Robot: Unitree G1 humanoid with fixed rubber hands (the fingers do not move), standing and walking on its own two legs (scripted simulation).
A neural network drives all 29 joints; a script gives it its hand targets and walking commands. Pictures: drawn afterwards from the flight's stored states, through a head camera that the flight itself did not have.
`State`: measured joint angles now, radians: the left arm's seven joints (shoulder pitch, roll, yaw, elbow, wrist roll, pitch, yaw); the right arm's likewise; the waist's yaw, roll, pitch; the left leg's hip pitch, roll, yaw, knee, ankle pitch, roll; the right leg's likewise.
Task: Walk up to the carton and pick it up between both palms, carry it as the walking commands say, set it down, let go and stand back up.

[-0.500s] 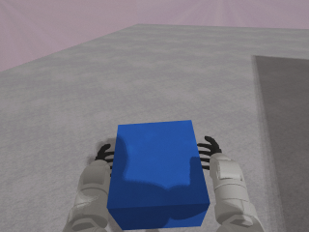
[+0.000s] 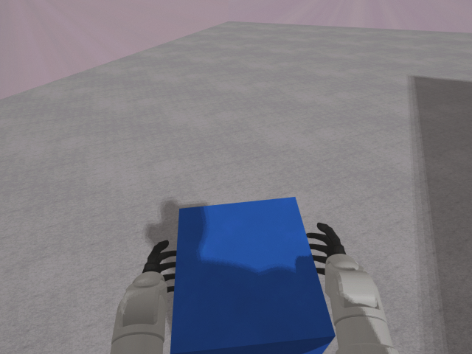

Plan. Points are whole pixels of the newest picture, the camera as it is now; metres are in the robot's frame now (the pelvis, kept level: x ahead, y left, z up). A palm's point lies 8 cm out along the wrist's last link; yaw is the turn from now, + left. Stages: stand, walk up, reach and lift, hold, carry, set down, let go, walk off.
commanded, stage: reach and lift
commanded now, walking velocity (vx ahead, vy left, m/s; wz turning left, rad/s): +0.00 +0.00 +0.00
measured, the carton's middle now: (245, 284) +0.31 +0.00 -0.02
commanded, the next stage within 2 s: hold in 0.44 s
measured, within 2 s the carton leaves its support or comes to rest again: neither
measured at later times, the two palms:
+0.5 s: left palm (148, 289) +0.25 +0.17 +0.05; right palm (340, 281) +0.26 -0.15 +0.06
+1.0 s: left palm (149, 284) +0.26 +0.17 +0.05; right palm (339, 275) +0.27 -0.15 +0.06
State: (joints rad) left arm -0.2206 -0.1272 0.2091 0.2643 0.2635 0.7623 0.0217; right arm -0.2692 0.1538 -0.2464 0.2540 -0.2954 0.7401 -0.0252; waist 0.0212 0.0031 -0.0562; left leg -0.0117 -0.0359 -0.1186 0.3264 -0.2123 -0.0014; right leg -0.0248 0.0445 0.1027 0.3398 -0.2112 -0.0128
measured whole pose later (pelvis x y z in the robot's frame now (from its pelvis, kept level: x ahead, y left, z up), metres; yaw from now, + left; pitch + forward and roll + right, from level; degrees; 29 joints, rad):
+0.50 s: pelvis -0.02 +0.01 +0.00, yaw -1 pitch -7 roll +0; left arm -0.20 -0.14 0.18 0.23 0.27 0.79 0.04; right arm -0.23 0.14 -0.25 0.23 -0.30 0.75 0.02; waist 0.01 0.01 -0.06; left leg -0.02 -0.06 -0.09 0.34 -0.20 0.02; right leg -0.04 0.03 0.13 0.36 -0.20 0.01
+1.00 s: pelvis -0.02 +0.00 +0.00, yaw +0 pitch -6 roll +0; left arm -0.30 -0.12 0.24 0.37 0.29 0.75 0.05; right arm -0.31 0.16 -0.29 0.31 -0.31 0.74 0.01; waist 0.00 0.02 -0.08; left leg -0.07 -0.04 -0.11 0.39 -0.21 0.00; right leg -0.08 0.04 0.10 0.41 -0.21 0.00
